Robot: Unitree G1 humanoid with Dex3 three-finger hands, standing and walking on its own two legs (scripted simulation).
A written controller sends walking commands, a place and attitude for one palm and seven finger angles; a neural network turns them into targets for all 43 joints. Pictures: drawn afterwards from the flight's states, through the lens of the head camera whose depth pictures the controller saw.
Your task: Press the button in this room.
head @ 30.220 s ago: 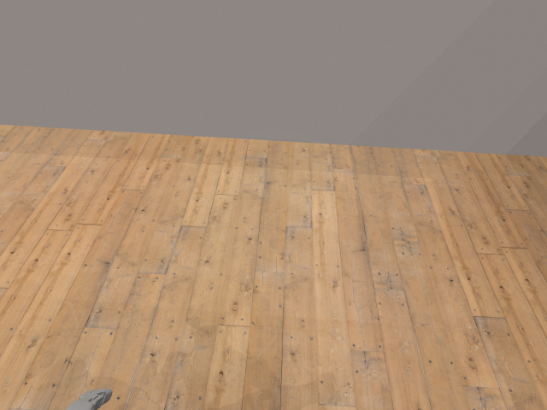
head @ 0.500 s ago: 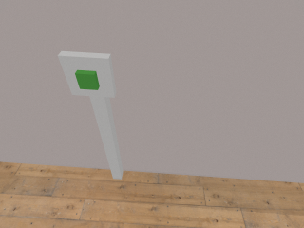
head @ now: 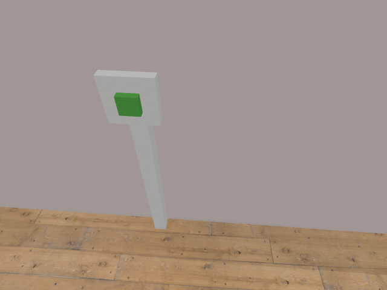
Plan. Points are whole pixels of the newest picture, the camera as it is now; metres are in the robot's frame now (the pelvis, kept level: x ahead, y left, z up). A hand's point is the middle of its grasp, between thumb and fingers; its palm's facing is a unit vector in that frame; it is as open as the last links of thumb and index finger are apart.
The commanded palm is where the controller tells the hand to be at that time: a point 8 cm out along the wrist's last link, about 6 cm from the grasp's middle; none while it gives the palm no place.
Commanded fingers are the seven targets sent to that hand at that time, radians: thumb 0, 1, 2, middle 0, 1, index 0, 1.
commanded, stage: shuffle to correct the standing spot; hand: left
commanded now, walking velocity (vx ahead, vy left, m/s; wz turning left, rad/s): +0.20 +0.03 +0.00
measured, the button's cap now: (129, 104) +0.56 +0.22 +0.09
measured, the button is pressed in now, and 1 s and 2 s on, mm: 0 0 0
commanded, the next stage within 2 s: come to a stop and stand still in 0.16 s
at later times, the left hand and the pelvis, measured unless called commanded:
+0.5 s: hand out of the picture +0.03 +0.17 -0.19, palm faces +0.04 -0.99 -0.16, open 7.4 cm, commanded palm none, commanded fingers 0.00 0.90 0.90 -0.20 -0.30 -0.20 -0.30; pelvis +0.07 +0.01 -0.01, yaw -1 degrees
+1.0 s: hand out of the picture +0.08 +0.17 -0.17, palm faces +0.01 -0.98 -0.21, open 7.3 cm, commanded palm none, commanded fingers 0.00 0.90 0.90 -0.20 -0.30 -0.20 -0.30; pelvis +0.01 +0.00 +0.00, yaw -2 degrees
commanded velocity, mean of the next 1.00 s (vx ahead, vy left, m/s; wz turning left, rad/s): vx -0.01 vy -0.01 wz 0.00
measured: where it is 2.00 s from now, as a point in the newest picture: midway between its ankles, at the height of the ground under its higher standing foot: outside the picture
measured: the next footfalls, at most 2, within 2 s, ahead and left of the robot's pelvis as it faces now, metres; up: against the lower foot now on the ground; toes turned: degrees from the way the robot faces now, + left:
none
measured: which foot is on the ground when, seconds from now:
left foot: down 0.00-1.00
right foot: down 0.00-1.00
